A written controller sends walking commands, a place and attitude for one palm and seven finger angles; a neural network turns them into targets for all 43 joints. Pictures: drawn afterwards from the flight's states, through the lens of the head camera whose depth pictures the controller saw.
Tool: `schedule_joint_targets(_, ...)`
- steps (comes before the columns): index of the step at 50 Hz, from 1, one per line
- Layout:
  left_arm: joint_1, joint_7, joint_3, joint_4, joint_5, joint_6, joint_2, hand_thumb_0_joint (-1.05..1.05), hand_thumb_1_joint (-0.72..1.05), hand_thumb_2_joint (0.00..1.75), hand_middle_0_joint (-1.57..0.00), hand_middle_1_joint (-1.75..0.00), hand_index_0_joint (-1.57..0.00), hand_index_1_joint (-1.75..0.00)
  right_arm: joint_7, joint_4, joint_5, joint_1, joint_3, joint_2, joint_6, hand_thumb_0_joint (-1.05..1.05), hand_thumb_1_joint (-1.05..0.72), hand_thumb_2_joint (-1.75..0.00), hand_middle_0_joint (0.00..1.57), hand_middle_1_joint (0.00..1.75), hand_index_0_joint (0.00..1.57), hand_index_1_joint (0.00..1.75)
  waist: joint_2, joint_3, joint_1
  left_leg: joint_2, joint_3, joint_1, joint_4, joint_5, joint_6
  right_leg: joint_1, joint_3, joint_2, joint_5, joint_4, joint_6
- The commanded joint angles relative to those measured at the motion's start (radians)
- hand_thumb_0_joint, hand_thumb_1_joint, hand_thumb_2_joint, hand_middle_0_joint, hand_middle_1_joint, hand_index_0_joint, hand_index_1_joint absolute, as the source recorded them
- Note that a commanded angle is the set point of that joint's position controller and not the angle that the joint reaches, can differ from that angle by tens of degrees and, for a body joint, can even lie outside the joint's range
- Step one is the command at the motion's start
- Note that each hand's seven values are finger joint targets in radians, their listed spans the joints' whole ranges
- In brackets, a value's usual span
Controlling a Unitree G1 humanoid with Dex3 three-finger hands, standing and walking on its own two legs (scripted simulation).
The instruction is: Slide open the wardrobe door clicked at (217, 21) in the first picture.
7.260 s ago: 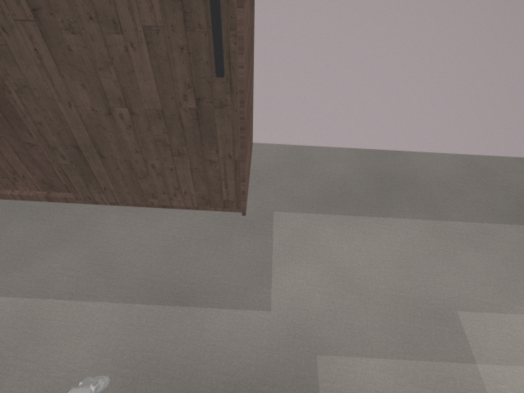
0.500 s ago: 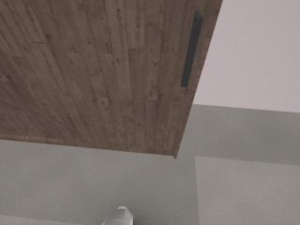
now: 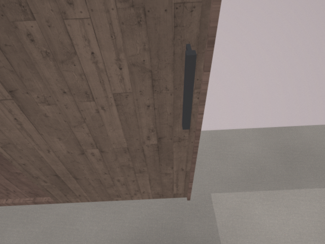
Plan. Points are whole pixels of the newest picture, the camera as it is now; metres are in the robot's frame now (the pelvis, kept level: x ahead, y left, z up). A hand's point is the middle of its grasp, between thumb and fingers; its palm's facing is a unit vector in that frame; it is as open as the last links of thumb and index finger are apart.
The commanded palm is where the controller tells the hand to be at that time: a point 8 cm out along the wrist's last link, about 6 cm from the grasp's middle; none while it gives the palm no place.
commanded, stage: come to a stop and stand still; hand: right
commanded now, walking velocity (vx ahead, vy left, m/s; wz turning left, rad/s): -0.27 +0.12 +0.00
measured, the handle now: (187, 91) +0.49 -0.06 +0.12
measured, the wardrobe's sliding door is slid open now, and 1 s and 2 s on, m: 0.00 0.00 0.00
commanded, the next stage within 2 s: look again from close up in 1.32 s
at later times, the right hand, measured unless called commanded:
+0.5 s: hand out of the picture -0.04 -0.11 -0.15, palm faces +0.06 +0.97 -0.24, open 7.4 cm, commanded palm none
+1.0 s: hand out of the picture -0.09 -0.14 -0.17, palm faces +0.09 +0.98 -0.19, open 7.4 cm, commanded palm none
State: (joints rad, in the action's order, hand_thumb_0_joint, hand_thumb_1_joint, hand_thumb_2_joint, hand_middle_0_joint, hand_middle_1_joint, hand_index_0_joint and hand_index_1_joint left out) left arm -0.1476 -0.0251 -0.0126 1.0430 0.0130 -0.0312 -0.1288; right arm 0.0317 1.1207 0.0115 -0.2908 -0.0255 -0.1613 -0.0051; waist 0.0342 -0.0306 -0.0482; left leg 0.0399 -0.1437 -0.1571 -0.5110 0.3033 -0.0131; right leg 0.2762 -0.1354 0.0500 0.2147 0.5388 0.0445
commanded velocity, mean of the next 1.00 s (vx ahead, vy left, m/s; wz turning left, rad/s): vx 0.02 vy -0.05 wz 0.00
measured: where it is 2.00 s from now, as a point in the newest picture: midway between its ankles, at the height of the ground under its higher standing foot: outside the picture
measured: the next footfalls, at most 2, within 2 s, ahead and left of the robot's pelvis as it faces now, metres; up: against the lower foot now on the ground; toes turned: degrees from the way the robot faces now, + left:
left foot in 0.34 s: +0.07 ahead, +0.16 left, +0.00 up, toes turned +3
right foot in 0.78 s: -0.05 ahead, -0.09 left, +0.00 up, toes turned -4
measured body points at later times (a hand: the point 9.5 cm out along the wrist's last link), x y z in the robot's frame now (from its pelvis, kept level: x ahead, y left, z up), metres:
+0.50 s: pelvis -0.05 +0.07 +0.01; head -0.06 +0.10 +0.46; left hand -0.02 +0.32 -0.16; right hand -0.04 -0.16 -0.13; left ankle -0.03 +0.17 -0.73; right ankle -0.02 -0.08 -0.68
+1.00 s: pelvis -0.07 +0.03 +0.01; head -0.07 +0.03 +0.46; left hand -0.06 +0.25 -0.15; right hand -0.09 -0.20 -0.16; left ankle -0.03 +0.17 -0.73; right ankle -0.09 -0.09 -0.73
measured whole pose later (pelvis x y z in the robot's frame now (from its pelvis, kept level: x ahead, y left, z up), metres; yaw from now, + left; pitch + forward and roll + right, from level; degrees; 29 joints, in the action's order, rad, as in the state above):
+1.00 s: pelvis -0.07 +0.03 +0.01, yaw -1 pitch -2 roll +0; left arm -0.29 -0.03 -0.02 1.12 0.01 0.01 -0.13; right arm 0.03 1.14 0.02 -0.29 -0.02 -0.16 -0.02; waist 0.01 -0.02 -0.04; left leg 0.08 -0.06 -0.24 -0.44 0.18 -0.04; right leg 0.13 -0.06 0.01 0.27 0.43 0.00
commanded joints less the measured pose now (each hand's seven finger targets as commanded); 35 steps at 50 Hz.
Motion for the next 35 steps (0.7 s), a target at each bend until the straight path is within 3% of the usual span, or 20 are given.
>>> schedule_joint_targets(1,-0.088,-0.03,-0.039,-0.01,-0.006,0.01,-0.172,0.0,0.9,0.9,-0.2,-0.3,-0.2,-0.3,0.007,-0.046,0.001,-0.072,-0.01,-0.085,-0.011,0.0,-0.9,-0.9,0.2,0.3,0.2,0.3,-0.213,0.017,0.044,0.041,0.093,-0.164,-0.168,0.141,-0.018,-0.18,0.264,0.281,-0.723,-0.218,0.102)
schedule_joint_targets(4,-0.093,-0.039,-0.069,-0.023,0.0,0.027,-0.212,0.0,0.9,0.9,-0.2,-0.3,-0.2,-0.3,0.007,-0.079,0.008,-0.059,-0.031,-0.085,-0.024,0.0,-0.9,-0.9,0.2,0.3,0.2,0.3,-0.161,0.102,0.063,0.026,0.135,-0.268,-0.393,0.238,-0.022,-0.275,0.261,0.338,-0.877,-0.155,0.168)
schedule_joint_targets(7,-0.068,-0.034,-0.085,-0.05,0.006,0.038,-0.207,0.0,0.9,0.9,-0.2,-0.3,-0.2,-0.3,0.006,-0.112,0.011,-0.043,-0.044,-0.067,-0.03,0.0,-0.9,-0.9,0.2,0.3,0.2,0.3,-0.097,0.142,0.064,0.01,0.149,-0.317,-0.504,0.223,-0.029,-0.27,0.22,0.323,-0.78,-0.129,0.168)
schedule_joint_targets(8,-0.058,-0.031,-0.088,-0.057,0.007,0.039,-0.208,0.0,0.9,0.9,-0.2,-0.3,-0.2,-0.3,0.004,-0.125,0.011,-0.032,-0.047,-0.062,-0.034,0.0,-0.9,-0.9,0.2,0.3,0.2,0.3,-0.114,0.14,0.066,0.011,0.15,-0.303,-0.502,0.214,-0.031,-0.229,0.214,0.319,-0.718,-0.139,0.161)
schedule_joint_targets(11,-0.005,-0.018,-0.088,-0.076,0.012,0.041,-0.204,0.0,0.9,0.9,-0.2,-0.3,-0.2,-0.3,0.0,-0.14,0.008,-0.055,-0.046,-0.042,-0.039,0.0,-0.9,-0.9,0.2,0.3,0.2,0.3,-0.192,0.133,0.047,0.021,0.128,-0.213,-0.38,0.18,-0.021,-0.115,0.202,0.292,-0.427,-0.179,0.135)
schedule_joint_targets(13,0.021,-0.006,-0.085,-0.079,0.014,0.045,-0.193,0.0,0.9,0.9,-0.2,-0.3,-0.2,-0.3,-0.002,-0.124,0.01,-0.099,-0.037,-0.027,-0.027,0.0,-0.9,-0.9,0.2,0.3,0.2,0.3,-0.206,0.113,0.03,0.014,0.087,-0.092,-0.21,0.126,-0.011,-0.004,0.203,0.254,-0.128,-0.206,0.103)
schedule_joint_targets(14,0.032,0.001,-0.082,-0.077,0.01,0.049,-0.186,0.0,0.9,0.9,-0.2,-0.3,-0.2,-0.3,-0.002,-0.101,0.011,-0.148,-0.035,-0.029,-0.02,0.0,-0.9,-0.9,0.2,0.3,0.2,0.3,-0.189,0.105,0.006,0.005,0.06,0.004,-0.097,0.035,-0.011,0.073,0.185,0.215,0.075,-0.202,0.067)
schedule_joint_targets(15,0.03,0.007,-0.077,-0.076,0.006,0.055,-0.156,0.0,0.9,0.9,-0.2,-0.3,-0.2,-0.3,-0.001,-0.078,0.017,-0.2,-0.035,-0.05,-0.013,0.0,-0.9,-0.9,0.2,0.3,0.2,0.3,-0.115,0.078,-0.014,0.011,0.06,0.086,0.029,-0.016,-0.012,0.164,0.146,0.146,0.251,-0.159,0.018)
schedule_joint_targets(16,0.008,0.013,-0.064,-0.076,-0.005,0.064,-0.096,0.0,0.9,0.9,-0.2,-0.3,-0.2,-0.3,0.001,-0.082,0.028,-0.185,-0.032,-0.107,0.002,0.0,-0.9,-0.9,0.2,0.3,0.2,0.3,0.076,0.022,-0.002,0.14,0.248,0.012,0.226,0.191,0.024,0.209,0.08,0.042,0.322,-0.005,-0.048)
schedule_joint_targets(17,0.017,0.025,-0.051,-0.102,-0.006,0.071,-0.052,0.0,0.9,0.9,-0.2,-0.3,-0.2,-0.3,0.002,-0.122,0.025,-0.1,-0.035,-0.177,0.005,0.0,-0.9,-0.9,0.2,0.3,0.2,0.3,0.226,-0.069,0.013,0.314,0.494,-0.178,0.414,0.449,0.103,0.206,0.068,-0.007,0.289,0.121,-0.078)
schedule_joint_targets(18,0.052,0.03,-0.059,-0.109,0.003,0.078,-0.103,0.0,0.9,0.9,-0.2,-0.3,-0.2,-0.3,0.003,-0.152,0.021,-0.037,-0.045,-0.213,0.006,0.0,-0.9,-0.9,0.2,0.3,0.2,0.3,0.188,-0.089,-0.003,0.356,0.561,-0.31,0.472,0.527,0.139,0.151,0.118,0.008,0.258,0.227,-0.066)
schedule_joint_targets(19,0.037,0.03,-0.062,-0.096,0.007,0.082,-0.113,0.0,0.9,0.9,-0.2,-0.3,-0.2,-0.3,0.006,-0.156,0.02,0.009,-0.049,-0.214,0.014,0.0,-0.9,-0.9,0.2,0.3,0.2,0.3,0.207,-0.118,0.016,0.334,0.568,-0.333,0.472,0.493,0.136,0.158,0.151,0.005,0.204,0.291,-0.059)
schedule_joint_targets(21,-0.068,0.036,-0.066,-0.042,0.012,0.076,-0.129,0.0,0.9,0.9,-0.2,-0.3,-0.2,-0.3,0.003,-0.158,0.017,0.071,-0.042,-0.181,0.017,0.0,-0.9,-0.9,0.2,0.3,0.2,0.3,0.14,-0.115,0.057,0.27,0.411,-0.28,0.405,0.319,0.108,0.154,0.135,-0.002,0.121,0.36,-0.063)
schedule_joint_targets(23,-0.119,0.039,-0.062,-0.026,0.013,0.067,-0.12,0.0,0.9,0.9,-0.2,-0.3,-0.2,-0.3,0.002,-0.15,0.015,0.039,-0.045,-0.167,0.023,0.0,-0.9,-0.9,0.2,0.3,0.2,0.3,0.112,-0.065,0.046,0.242,0.323,-0.159,0.344,0.136,0.099,0.171,0.115,-0.007,0.091,0.366,-0.075)
schedule_joint_targets(27,-0.107,0.034,-0.058,-0.044,0.013,0.063,-0.126,0.0,0.9,0.9,-0.2,-0.3,-0.2,-0.3,0.005,-0.114,0.014,-0.062,-0.047,-0.161,0.024,0.0,-0.9,-0.9,0.2,0.3,0.2,0.3,0.109,-0.043,-0.003,0.267,0.331,-0.022,0.317,0.047,0.128,0.214,0.113,-0.007,0.117,0.331,-0.091)
schedule_joint_targets(32,-0.105,0.025,-0.045,-0.055,0.004,0.054,-0.108,0.0,0.9,0.9,-0.2,-0.3,-0.2,-0.3,0.01,-0.09,0.022,-0.089,-0.06,-0.175,0.018,0.0,-0.9,-0.9,0.2,0.3,0.2,0.3,0.144,-0.001,-0.028,0.29,0.36,0.034,0.28,-0.057,0.17,0.139,0.099,-0.008,0.219,0.148,-0.083)
schedule_joint_targets(34,-0.151,0.02,-0.037,-0.038,0.002,0.045,-0.089,0.0,0.9,0.9,-0.2,-0.3,-0.2,-0.3,0.008,-0.082,0.02,-0.068,-0.06,-0.173,0.016,0.0,-0.9,-0.9,0.2,0.3,0.2,0.3,0.158,0.033,-0.006,0.256,0.327,0.016,0.253,-0.094,0.155,0.05,0.085,-0.024,0.174,0.039,-0.076)
schedule_joint_targets(35,-0.198,0.015,-0.034,-0.018,0.001,0.041,-0.084,0.0,0.9,0.9,-0.2,-0.3,-0.2,-0.3,0.008,-0.08,0.015,-0.037,-0.059,-0.169,0.013,0.0,-0.9,-0.9,0.2,0.3,0.2,0.3,0.15,0.044,0.019,0.232,0.293,-0.032,0.229,-0.069,0.133,-0.038,0.075,-0.03,0.108,-0.048,-0.073)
